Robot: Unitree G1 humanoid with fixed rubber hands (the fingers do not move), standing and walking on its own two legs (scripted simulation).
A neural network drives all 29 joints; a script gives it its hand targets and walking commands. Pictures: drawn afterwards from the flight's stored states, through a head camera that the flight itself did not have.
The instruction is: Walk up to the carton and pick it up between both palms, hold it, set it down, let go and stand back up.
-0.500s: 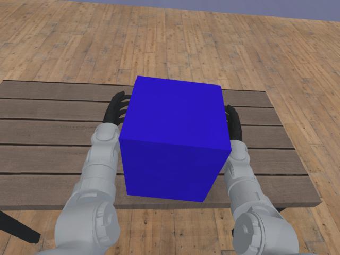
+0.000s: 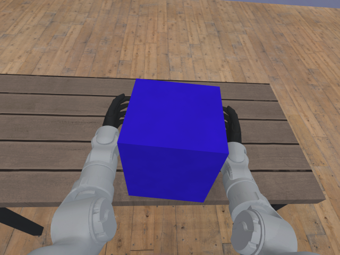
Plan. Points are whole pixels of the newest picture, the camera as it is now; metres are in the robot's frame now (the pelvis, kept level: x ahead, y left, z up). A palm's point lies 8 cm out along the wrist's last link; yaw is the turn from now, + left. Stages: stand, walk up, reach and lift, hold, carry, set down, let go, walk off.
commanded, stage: set down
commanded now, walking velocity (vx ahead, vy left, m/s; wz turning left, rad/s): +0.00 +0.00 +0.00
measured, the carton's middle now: (171, 144) +0.39 +0.01 +0.01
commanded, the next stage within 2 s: none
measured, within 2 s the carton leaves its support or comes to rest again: rests again in 0.22 s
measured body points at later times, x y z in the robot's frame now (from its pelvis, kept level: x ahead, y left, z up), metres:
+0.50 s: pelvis -0.01 +0.00 +0.00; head +0.05 +0.03 +0.44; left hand +0.42 +0.16 +0.04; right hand +0.39 -0.14 +0.04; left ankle +0.00 +0.09 -0.75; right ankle -0.04 -0.12 -0.75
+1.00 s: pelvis -0.01 +0.00 +0.00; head +0.06 +0.03 +0.44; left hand +0.42 +0.16 +0.04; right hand +0.39 -0.14 +0.04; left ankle +0.00 +0.09 -0.75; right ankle -0.04 -0.12 -0.75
